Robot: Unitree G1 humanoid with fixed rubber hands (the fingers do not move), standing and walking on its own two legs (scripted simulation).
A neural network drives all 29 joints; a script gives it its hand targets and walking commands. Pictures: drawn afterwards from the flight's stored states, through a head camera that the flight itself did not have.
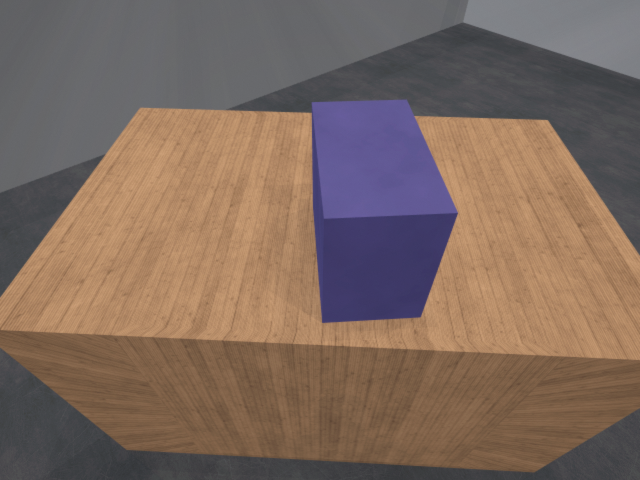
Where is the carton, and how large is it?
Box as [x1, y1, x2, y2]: [312, 100, 457, 322]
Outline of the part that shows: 406,100 312,102 313,213 322,322 418,317 420,316 457,212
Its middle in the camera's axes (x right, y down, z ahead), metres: +0.08 -0.05 +0.66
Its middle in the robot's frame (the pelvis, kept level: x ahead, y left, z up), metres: +0.55 -0.06 +0.03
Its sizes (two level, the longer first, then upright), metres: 0.287 0.165 0.239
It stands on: a pedestal, 0.68 m high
